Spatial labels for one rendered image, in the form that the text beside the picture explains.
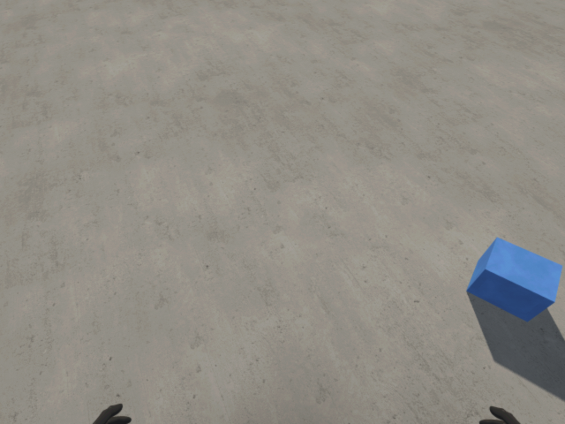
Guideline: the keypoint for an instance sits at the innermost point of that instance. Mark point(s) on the robot right hand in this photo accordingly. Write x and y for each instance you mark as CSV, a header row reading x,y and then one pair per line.
x,y
500,413

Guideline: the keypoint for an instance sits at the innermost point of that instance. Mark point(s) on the carton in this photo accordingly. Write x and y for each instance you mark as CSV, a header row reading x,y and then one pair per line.
x,y
515,280

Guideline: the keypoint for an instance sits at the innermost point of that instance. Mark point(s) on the robot left hand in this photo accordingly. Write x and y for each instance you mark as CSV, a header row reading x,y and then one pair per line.
x,y
106,417

